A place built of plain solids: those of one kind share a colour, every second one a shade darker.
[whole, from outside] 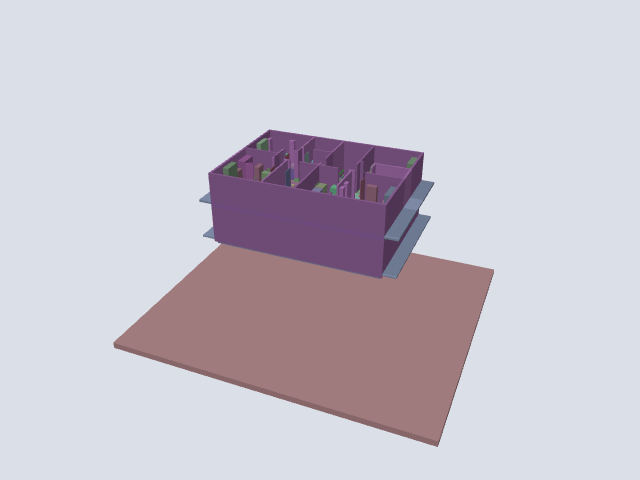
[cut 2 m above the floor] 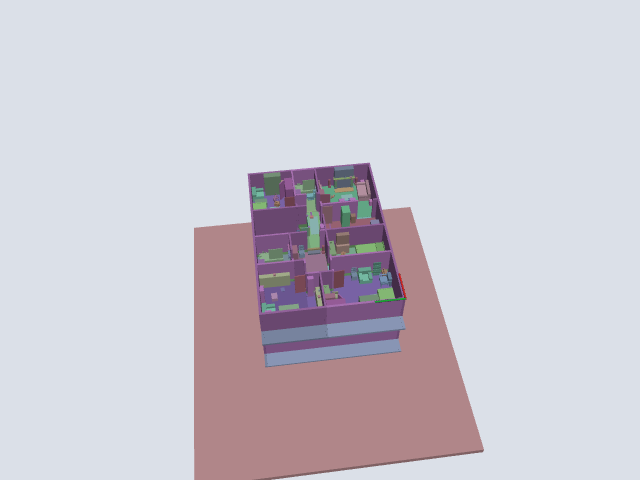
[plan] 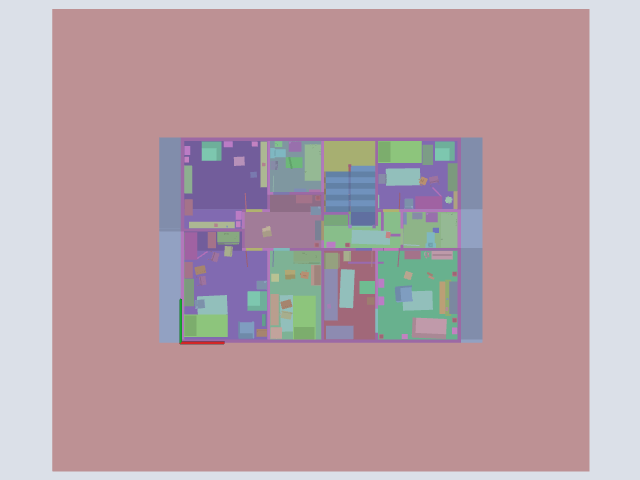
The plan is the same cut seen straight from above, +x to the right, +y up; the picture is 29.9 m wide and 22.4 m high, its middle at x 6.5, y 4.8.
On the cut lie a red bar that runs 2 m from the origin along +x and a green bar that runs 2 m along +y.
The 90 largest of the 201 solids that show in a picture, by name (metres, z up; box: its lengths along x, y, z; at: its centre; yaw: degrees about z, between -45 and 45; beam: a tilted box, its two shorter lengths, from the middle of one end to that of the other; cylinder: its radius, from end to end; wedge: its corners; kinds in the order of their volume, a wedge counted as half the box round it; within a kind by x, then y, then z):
{
 "under_1": {"box": [25.08, 21.58, 0.5], "at": [6.54, 4.79, -7.6]},
 "wall_1": {"box": [0.16, 5.04, 2.28], "at": [0.08, 2.68, 4.1]},
 "wall_2": {"box": [0.16, 9.26, 2.96], "at": [0.08, 4.79, 1.18]},
 "wall_3": {"box": [0.16, 4.09, 2.28], "at": [0.08, 7.38, 4.1]},
 "wall_4": {"box": [2.99, 0.13, 2.28], "at": [1.5, 5.26, 4.1]},
 "wall_5": {"box": [0.13, 4.14, 2.28], "at": [4.11, 2.23, 4.1]},
 "wall_6": {"box": [0.13, 2.38, 2.28], "at": [4.11, 8.23, 4.1]},
 "wall_7": {"box": [1.61, 0.13, 2.28], "at": [5.88, 6.97, 4.1]},
 "wall_8": {"box": [13.08, 0.16, 5.54], "at": [6.54, 0.08, 2.47]},
 "wall_9": {"box": [13.08, 0.16, 5.54], "at": [6.54, 9.5, 2.47]},
 "wall_10": {"box": [0.13, 4.14, 2.28], "at": [6.62, 2.23, 4.1]},
 "wall_11": {"box": [0.13, 1.21, 2.28], "at": [6.62, 6.31, 4.1]},
 "wall_12": {"box": [0.13, 2.38, 2.28], "at": [6.62, 8.23, 4.1]},
 "wall_13": {"box": [3.08, 0.13, 2.28], "at": [6.63, 4.37, 4.1]},
 "wall_14": {"box": [0.13, 2.7, 2.28], "at": [9.14, 2.95, 4.1]},
 "wall_15": {"box": [0.13, 3.18, 5.54], "at": [9.14, 7.83, 2.47]},
 "wall_16": {"box": [2.88, 0.13, 2.28], "at": [11.64, 4.37, 4.1]},
 "wall_17": {"box": [2.88, 0.13, 2.28], "at": [11.64, 6.17, 4.1]},
 "wall_18": {"box": [0.16, 4.14, 2.28], "at": [13.0, 2.23, 4.1]},
 "wall_19": {"box": [0.16, 9.26, 2.96], "at": [13.0, 4.79, 1.18]},
 "wall_20": {"box": [0.16, 1.68, 2.28], "at": [13.0, 5.27, 4.1]},
 "wall_21": {"box": [0.16, 3.18, 2.28], "at": [13.0, 7.83, 4.1]},
 "stair_1": {"box": [1.14, 0.27, 3.09], "at": [7.26, 6.24, 1.24]},
 "stair_2": {"box": [1.14, 0.54, 2.91], "at": [7.26, 6.38, 1.16]},
 "stair_3": {"box": [1.14, 0.81, 2.74], "at": [7.26, 6.51, 1.07]},
 "stair_4": {"box": [1.14, 1.08, 2.56], "at": [7.26, 6.65, 0.98]},
 "stair_5": {"box": [1.14, 1.35, 2.39], "at": [7.26, 6.78, 0.89]},
 "stair_6": {"box": [1.14, 1.62, 2.22], "at": [7.26, 6.92, 0.81]},
 "stair_7": {"box": [1.14, 1.89, 2.04], "at": [7.26, 7.05, 0.72]},
 "stair_8": {"box": [1.14, 2.16, 0.47], "at": [8.51, 7.19, -0.06]},
 "stair_9": {"box": [1.14, 1.89, 0.65], "at": [8.51, 7.32, 0.02]},
 "stair_10": {"box": [1.14, 1.62, 0.82], "at": [8.51, 7.46, 0.11]},
 "stair_11": {"box": [1.14, 1.35, 1.0], "at": [8.51, 7.59, 0.2]},
 "stair_12": {"box": [1.14, 1.08, 1.17], "at": [8.51, 7.73, 0.29]},
 "stair_13": {"box": [1.14, 0.81, 1.34], "at": [8.51, 7.86, 0.37]},
 "stair_14": {"box": [1.14, 0.54, 1.52], "at": [8.51, 8.0, 0.46]},
 "stair_15": {"box": [1.14, 0.27, 1.69], "at": [8.51, 8.13, 0.55]},
 "floor_shut_1": {"box": [12.76, 3.53, 0.5], "at": [6.54, 1.93, -0.25]},
 "upper_floor_bedroom_1": {"box": [2.7, 0.9, 0.16], "at": [1.51, 4.75, 2.61]},
 "upper_floor_bedroom_2": {"box": [2.7, 0.91, 0.16], "at": [1.51, 5.79, 2.61]},
 "upper_floor_bedroom_3": {"box": [3.88, 4.14, 0.16], "at": [2.1, 2.23, 2.61]},
 "upper_floor_bedroom_4": {"box": [3.88, 3.18, 0.16], "at": [2.1, 7.83, 2.61]},
 "upper_floor_bedroom_5": {"box": [3.71, 3.18, 0.43], "at": [11.06, 7.83, 2.74]},
 "upper_floor_living_1": {"box": [3.71, 4.14, 0.43], "at": [11.06, 2.23, 2.74]},
 "stair_landing_1": {"box": [1.14, 1.42, 1.87], "at": [7.26, 8.71, 0.63]},
 "stair_landing_2": {"box": [1.25, 1.15, 1.87], "at": [8.46, 8.84, 0.63]},
 "upper_floor_next_1": {"box": [1.0, 5.04, 0.16], "at": [-0.5, 2.68, 2.88]},
 "upper_floor_next_2": {"box": [1.0, 9.26, 0.12], "at": [-0.5, 4.79, -0.06]},
 "upper_floor_next_3": {"box": [1.0, 4.09, 0.16], "at": [-0.5, 7.38, 2.88]},
 "upper_floor_next_4": {"box": [1.0, 4.14, 0.16], "at": [13.58, 2.23, 2.88]},
 "upper_floor_next_5": {"box": [1.0, 9.26, 0.12], "at": [13.58, 4.79, -0.06]},
 "upper_floor_next_6": {"box": [1.0, 3.18, 0.16], "at": [13.58, 7.83, 2.88]},
 "upper_floor_kitchen_1": {"box": [2.39, 4.14, 0.43], "at": [7.88, 2.23, 2.74]},
 "fixture_breast_bedroom_1": {"box": [0.38, 1.31, 2.33], "at": [0.35, 7.62, 3.8]},
 "fixture_breast_bedroom_2": {"box": [0.46, 1.28, 2.33], "at": [0.39, 2.35, 3.8]},
 "fixture_breast_bedroom_3": {"box": [0.46, 1.3, 2.33], "at": [12.69, 7.73, 4.08]},
 "wardrobe_1": {"box": [0.6, 1.28, 2.0], "at": [0.47, 4.52, 3.69]},
 "wardrobe_2": {"box": [1.26, 0.6, 2.0], "at": [11.58, 6.55, 3.96]},
 "child_bed_1": {"box": [2.06, 1.06, 0.4], "at": [1.17, 0.8, 3.07]},
 "child_bed_2": {"box": [1.06, 2.06, 0.4], "at": [5.77, 1.17, 3.07]},
 "child_bed_3": {"box": [2.06, 1.06, 0.4], "at": [10.22, 8.92, 3.34]},
 "upper_floor_landing_1": {"box": [1.25, 0.64, 0.43], "at": [7.32, 5.79, 2.74]},
 "upper_floor_landing_2": {"box": [3.57, 1.04, 0.43], "at": [8.47, 4.95, 2.74]},
 "upper_floor_landing_3": {"box": [1.05, 0.64, 0.43], "at": [9.73, 5.79, 2.74]},
 "flat_shelf_1": {"box": [0.39, 0.76, 1.46], "at": [0.36, 3.4, 3.42]},
 "flat_shelf_2": {"box": [0.39, 0.76, 1.46], "at": [0.36, 6.32, 3.42]},
 "flat_shelf_3": {"box": [0.39, 0.76, 1.46], "at": [1.46, 4.8, 3.42]},
 "flat_shelf_4": {"box": [0.76, 0.39, 1.46], "at": [5.76, 6.71, 3.42]},
 "flat_shelf_5": {"box": [0.76, 0.39, 1.46], "at": [10.82, 4.09, 3.69]},
 "upper_floor_shower_1": {"box": [2.53, 1.68, 0.43], "at": [11.65, 5.27, 2.74]},
 "floor_lobby_1": {"box": [1.41, 2.29, 0.5], "at": [8.64, 4.96, -0.25]},
 "upper_floor_box_room_1": {"box": [2.39, 4.14, 0.16], "at": [5.37, 2.23, 2.61]},
 "bookcase_1": {"box": [2.14, 0.31, 1.15], "at": [1.45, 5.5, 3.26]},
 "bookcase_2": {"box": [0.31, 2.14, 1.15], "at": [3.87, 8.33, 3.26]},
 "fixture_breast_living_1": {"box": [0.39, 1.52, 2.33], "at": [12.72, 2.1, 4.08]},
 "upper_floor_hall_1": {"box": [3.57, 1.68, 0.16], "at": [4.78, 5.27, 2.61]},
 "upper_floor_hall_2": {"box": [2.39, 0.8, 0.16], "at": [5.37, 6.51, 2.61]},
 "chest_drawers_1": {"box": [1.04, 0.5, 0.95], "at": [2.22, 4.94, 3.16]},
 "chest_drawers_2": {"box": [1.28, 0.5, 1.04], "at": [5.9, 4.04, 3.21]},
 "bathtub_1": {"box": [0.76, 1.7, 0.42], "at": [6.17, 8.41, 2.9]},
 "bathtub_2": {"box": [0.76, 1.6, 0.41], "at": [12.53, 5.25, 3.16]},
 "upper_floor_bath_1": {"box": [2.39, 2.38, 0.16], "at": [5.37, 8.23, 2.61]},
 "fridge_flat_1": {"box": [0.73, 0.6, 1.66], "at": [8.7, 2.58, 3.79]},
 "wall_band_1": {"box": [13.08, 0.16, 0.31], "at": [6.54, 0.08, 2.8]},
 "armchair_club_1": {"box": [0.92, 0.9, 0.35], "at": [1.45, 8.94, 2.93]},
 "armchair_club_2": {"box": [0.9, 0.92, 0.35], "at": [3.56, 1.96, 2.93]},
 "sofa_1": {"box": [1.6, 0.93, 0.34], "at": [11.6, 0.69, 3.24], "yaw": -2.6},
 "range_flat_1": {"box": [0.65, 0.76, 0.94], "at": [7.02, 3.83, 3.43]},
 "cube_shelf_1": {"box": [0.39, 1.46, 0.76], "at": [4.38, 1.55, 3.07]},
 "tall_cupboard_1": {"box": [0.47, 0.96, 0.89], "at": [6.32, 3.16, 3.13]}
}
